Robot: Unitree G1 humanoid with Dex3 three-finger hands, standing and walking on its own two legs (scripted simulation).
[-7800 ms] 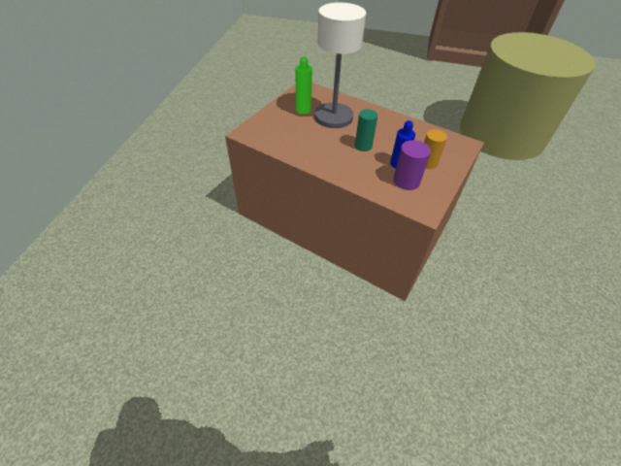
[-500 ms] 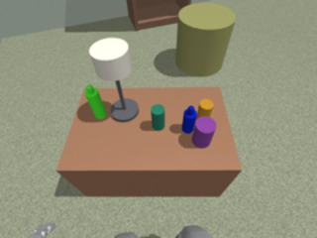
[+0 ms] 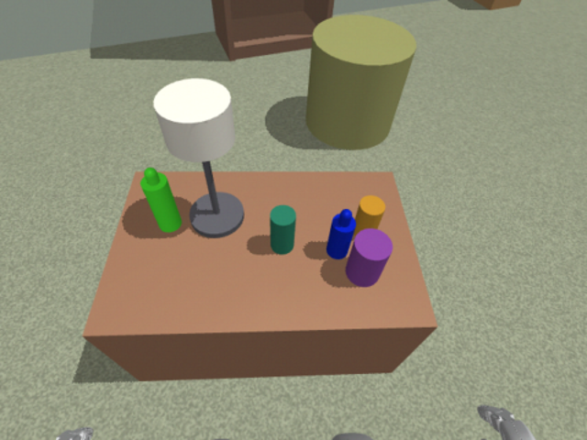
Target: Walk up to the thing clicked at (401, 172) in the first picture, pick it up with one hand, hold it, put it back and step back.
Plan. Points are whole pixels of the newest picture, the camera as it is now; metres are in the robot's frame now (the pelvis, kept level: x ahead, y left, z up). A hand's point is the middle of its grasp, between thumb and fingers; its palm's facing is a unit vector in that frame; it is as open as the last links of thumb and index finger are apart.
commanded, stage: walk up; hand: right
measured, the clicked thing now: (367, 258) +0.52 -0.20 -0.27
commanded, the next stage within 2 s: stand in 0.86 s
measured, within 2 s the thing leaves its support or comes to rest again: neither
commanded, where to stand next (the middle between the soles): +0.05 -0.01 m, yaw +2 degrees
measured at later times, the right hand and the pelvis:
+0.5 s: hand out of the picture +0.06 -0.26 -0.13, palm faces +0.00 +0.94 -0.35, open 7.4 cm; pelvis -0.01 +0.00 +0.02, yaw -1 degrees
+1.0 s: hand out of the picture +0.07 -0.25 -0.13, palm faces -0.01 +0.94 -0.33, open 7.4 cm; pelvis -0.01 +0.01 +0.02, yaw +0 degrees
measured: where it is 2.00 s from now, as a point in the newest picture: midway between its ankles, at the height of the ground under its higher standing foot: outside the picture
